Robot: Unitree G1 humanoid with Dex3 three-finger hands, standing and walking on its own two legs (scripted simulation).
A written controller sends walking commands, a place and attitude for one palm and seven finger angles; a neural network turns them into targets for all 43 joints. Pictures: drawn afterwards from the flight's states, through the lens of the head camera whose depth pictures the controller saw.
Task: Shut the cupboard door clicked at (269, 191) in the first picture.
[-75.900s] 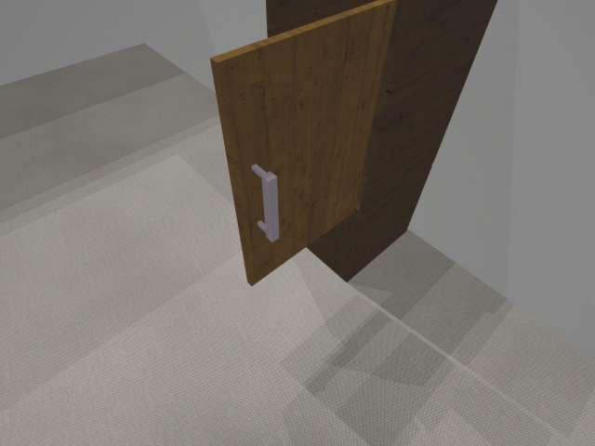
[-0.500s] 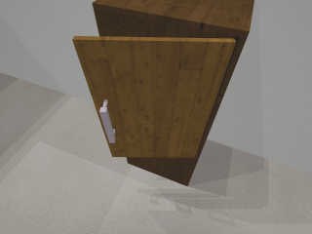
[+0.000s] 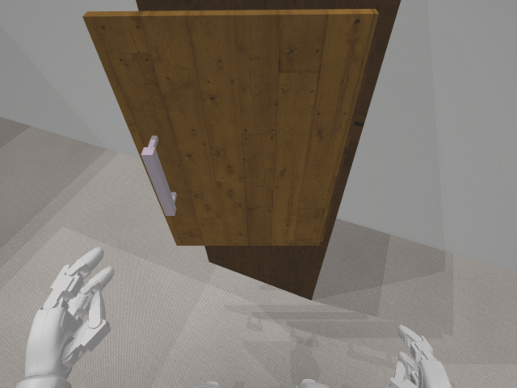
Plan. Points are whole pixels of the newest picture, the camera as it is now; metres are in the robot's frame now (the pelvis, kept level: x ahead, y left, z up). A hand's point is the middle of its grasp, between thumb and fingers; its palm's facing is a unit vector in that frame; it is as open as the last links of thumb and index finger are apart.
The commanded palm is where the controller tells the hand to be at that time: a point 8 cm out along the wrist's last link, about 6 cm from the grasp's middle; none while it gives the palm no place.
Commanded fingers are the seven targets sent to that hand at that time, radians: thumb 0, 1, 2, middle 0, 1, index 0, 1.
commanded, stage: raise the hand and make a fist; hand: left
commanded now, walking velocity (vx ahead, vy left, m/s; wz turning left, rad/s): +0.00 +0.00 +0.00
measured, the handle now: (162, 178) +0.49 +0.22 +0.02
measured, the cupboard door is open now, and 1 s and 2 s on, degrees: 22 22 22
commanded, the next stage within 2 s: bring the fist close to the handle in 1.66 s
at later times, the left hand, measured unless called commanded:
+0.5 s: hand (97, 354) +0.17 +0.23 +0.01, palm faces +0.02 -1.00 -0.02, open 4.5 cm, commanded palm +0.14 +0.28 +0.01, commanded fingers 0.00 0.90 0.90 -0.90 -1.06 -0.90 -1.06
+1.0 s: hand (86, 343) +0.18 +0.25 +0.02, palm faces +0.03 -1.00 -0.03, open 3.1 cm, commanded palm +0.16 +0.30 +0.02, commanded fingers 0.00 0.90 0.90 -1.30 -1.50 -1.30 -1.50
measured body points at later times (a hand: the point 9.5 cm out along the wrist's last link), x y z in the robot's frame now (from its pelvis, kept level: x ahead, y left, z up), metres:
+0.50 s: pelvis -0.06 +0.03 -0.04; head +0.00 +0.03 +0.41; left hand +0.17 +0.29 +0.01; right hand +0.11 -0.21 -0.11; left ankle +0.00 +0.15 -0.67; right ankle +0.01 -0.08 -0.67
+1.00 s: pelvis -0.03 +0.06 -0.03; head +0.03 +0.08 +0.41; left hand +0.18 +0.30 +0.02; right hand +0.17 -0.16 -0.09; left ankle +0.00 +0.15 -0.67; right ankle +0.01 -0.08 -0.67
